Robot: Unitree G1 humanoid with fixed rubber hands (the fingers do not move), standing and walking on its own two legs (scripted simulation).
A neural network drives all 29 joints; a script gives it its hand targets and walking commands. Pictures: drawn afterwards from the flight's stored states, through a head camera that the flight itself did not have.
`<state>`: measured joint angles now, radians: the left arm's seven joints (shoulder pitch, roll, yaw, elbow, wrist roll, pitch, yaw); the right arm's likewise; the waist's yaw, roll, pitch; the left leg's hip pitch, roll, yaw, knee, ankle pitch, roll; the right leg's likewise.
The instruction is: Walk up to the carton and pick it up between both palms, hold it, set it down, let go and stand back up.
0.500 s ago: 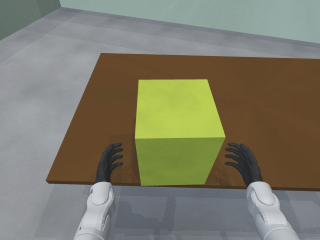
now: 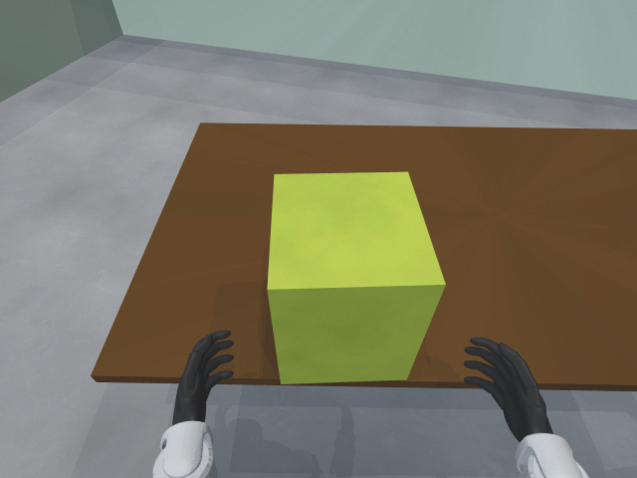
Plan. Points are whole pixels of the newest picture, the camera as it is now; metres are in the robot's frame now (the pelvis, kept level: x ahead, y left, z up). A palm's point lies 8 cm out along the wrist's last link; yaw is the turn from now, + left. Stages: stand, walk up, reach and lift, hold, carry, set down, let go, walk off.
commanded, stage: set down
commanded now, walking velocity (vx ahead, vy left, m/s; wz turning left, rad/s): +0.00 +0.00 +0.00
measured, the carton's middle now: (342, 280) +0.39 +0.02 +0.00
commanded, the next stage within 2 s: none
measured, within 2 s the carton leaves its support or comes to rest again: neither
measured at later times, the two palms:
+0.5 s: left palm (181, 428) +0.17 +0.20 -0.02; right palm (526, 443) +0.18 -0.20 -0.01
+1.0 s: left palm (167, 439) +0.16 +0.22 -0.04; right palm (515, 452) +0.18 -0.20 -0.03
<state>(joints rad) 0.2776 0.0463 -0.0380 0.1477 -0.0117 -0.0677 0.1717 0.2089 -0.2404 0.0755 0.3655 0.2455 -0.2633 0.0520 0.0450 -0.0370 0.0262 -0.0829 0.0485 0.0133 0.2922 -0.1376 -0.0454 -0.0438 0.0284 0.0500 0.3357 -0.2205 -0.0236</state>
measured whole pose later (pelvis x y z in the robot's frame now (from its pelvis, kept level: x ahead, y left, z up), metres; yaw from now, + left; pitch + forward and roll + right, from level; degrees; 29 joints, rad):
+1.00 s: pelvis +0.01 +0.02 +0.00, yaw +0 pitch -4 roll +0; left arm 0.34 0.14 -0.04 0.26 -0.02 0.02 0.10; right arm 0.30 -0.22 0.02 0.42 0.12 -0.17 0.07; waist 0.04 -0.03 0.05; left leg -0.06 0.03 0.03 0.29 -0.16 -0.02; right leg 0.00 0.00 0.06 0.29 -0.21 0.00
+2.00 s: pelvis +0.01 +0.02 +0.00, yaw +0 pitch -4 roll +0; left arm 0.18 0.20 0.00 0.52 0.01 0.13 0.00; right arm 0.18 -0.18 -0.01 0.70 -0.02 -0.18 0.01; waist 0.01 -0.02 0.08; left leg -0.09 0.03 0.02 0.36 -0.19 -0.02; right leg -0.02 0.01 0.06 0.34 -0.24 0.01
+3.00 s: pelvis +0.00 +0.03 -0.01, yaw +0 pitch -2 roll +0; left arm 0.19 0.38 0.02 0.83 0.03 -0.01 -0.02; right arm 0.20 -0.37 -0.01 0.88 -0.03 -0.02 0.01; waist 0.00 -0.02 0.00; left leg -0.21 0.02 0.02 0.46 -0.22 0.00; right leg -0.14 0.00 0.05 0.43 -0.27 0.02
